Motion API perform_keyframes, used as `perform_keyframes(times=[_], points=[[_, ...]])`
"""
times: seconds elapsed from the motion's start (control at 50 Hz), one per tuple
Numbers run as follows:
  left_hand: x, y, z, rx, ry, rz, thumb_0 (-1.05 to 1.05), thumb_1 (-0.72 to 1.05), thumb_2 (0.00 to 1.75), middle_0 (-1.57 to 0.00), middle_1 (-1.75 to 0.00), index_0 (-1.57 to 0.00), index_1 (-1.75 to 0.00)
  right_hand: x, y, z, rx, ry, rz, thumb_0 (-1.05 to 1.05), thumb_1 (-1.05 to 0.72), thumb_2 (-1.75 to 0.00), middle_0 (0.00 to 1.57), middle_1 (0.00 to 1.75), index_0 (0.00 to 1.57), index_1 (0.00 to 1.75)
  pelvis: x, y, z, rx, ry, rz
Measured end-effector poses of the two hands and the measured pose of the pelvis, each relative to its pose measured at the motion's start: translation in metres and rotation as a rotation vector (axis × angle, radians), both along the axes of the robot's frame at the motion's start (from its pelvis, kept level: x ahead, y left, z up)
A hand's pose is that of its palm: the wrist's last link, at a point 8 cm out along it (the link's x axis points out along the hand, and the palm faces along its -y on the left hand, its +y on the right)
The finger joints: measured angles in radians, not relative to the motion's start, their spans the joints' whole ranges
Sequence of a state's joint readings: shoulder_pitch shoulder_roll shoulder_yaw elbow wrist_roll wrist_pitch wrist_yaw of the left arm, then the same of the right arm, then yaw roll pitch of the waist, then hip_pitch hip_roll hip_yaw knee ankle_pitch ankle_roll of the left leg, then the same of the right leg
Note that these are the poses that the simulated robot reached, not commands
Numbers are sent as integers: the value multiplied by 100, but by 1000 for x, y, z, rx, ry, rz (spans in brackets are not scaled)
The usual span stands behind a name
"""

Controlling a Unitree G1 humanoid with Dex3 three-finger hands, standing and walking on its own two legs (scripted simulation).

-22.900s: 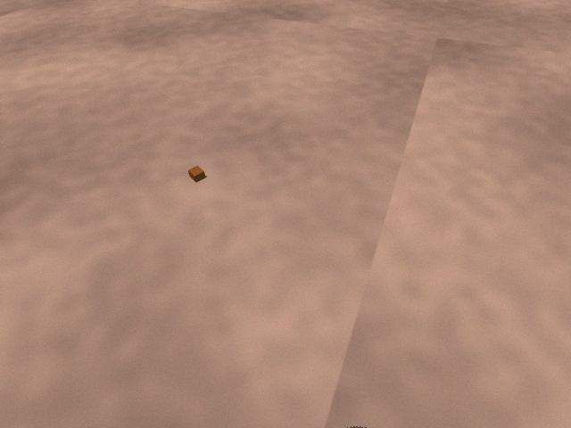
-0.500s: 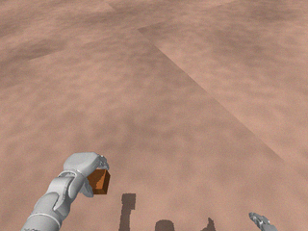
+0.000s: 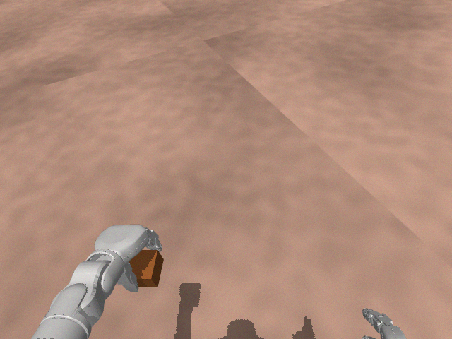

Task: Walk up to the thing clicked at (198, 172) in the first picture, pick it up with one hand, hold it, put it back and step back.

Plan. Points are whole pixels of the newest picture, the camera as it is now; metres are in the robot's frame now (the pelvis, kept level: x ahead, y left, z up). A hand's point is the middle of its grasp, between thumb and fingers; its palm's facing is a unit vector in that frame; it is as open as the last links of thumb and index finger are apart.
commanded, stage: hold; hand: left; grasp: from above
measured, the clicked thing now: (141, 268) +0.30 +0.21 -0.07
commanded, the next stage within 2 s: crouch in 0.22 s
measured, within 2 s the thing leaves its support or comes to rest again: neither
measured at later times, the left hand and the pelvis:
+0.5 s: hand (129, 261) +0.30 +0.22 -0.04, palm faces -0.47 -0.02 -0.88, open 8.6 cm; pelvis +0.01 +0.00 +0.00, yaw +0 degrees
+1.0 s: hand (162, 274) +0.36 +0.22 -0.26, palm faces -0.40 +0.09 -0.91, open 8.6 cm; pelvis -0.06 +0.01 -0.16, yaw +1 degrees
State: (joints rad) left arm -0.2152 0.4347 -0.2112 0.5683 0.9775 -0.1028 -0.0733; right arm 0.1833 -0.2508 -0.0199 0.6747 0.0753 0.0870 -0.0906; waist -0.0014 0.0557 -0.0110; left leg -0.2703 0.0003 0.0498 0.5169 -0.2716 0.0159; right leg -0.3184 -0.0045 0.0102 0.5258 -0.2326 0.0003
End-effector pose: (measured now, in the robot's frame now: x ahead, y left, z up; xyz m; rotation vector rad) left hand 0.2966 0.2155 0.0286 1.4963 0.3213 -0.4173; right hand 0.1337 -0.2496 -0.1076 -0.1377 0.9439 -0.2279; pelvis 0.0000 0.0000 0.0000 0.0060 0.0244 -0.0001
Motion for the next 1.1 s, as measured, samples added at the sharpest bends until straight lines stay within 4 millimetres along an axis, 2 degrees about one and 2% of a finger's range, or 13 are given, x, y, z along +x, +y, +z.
perform_keyframes(times=[0.42,0.54,0.64,0.76,0.84,0.92,1.02,1.1], points=[[12,8,0,12,5,6,0,26,10,-90,-20,-92,-17,1,2,1,4,31,-17,1,-91,-90,20,30,20,30,8,5,2,-3,4,-2],[10,7,-17,-1,11,-2,0,25,10,-91,-20,-93,-17,-2,1,0,-5,45,-12,1,-91,-90,20,30,20,30,5,4,-1,-3,27,4],[11,6,-50,19,5,-32,0,25,9,-91,-20,-94,-17,-10,-3,-13,-32,81,12,1,-90,-90,20,30,20,30,-4,2,-16,-6,96,14],[25,6,-104,77,-40,-60,0,25,8,-91,-22,-94,-19,-35,-17,-52,-77,151,24,1,-91,-90,20,30,20,30,-21,2,-55,-18,226,25],[39,5,-146,102,-59,-53,0,26,8,-90,-22,-93,-19,-65,-26,-87,-105,221,7,1,-91,-90,20,30,20,30,-35,2,-90,-26,309,28],[53,3,-188,110,-65,-35,0,25,10,-90,-23,-93,-19,-104,-31,-124,-125,299,-26,1,-91,-91,20,30,20,30,-47,4,-124,-32,384,29],[68,-3,-236,111,-66,-31,0,23,14,-90,-23,-93,-20,-152,-28,-167,-133,392,-72,1,-91,-91,20,30,20,30,-59,7,-166,-40,460,28],[78,-7,-272,106,-54,-27,0,23,16,-90,-23,-92,-20,-179,-22,-198,-125,443,-96,1,-91,-91,20,30,20,30,-67,9,-197,-44,504,26]])
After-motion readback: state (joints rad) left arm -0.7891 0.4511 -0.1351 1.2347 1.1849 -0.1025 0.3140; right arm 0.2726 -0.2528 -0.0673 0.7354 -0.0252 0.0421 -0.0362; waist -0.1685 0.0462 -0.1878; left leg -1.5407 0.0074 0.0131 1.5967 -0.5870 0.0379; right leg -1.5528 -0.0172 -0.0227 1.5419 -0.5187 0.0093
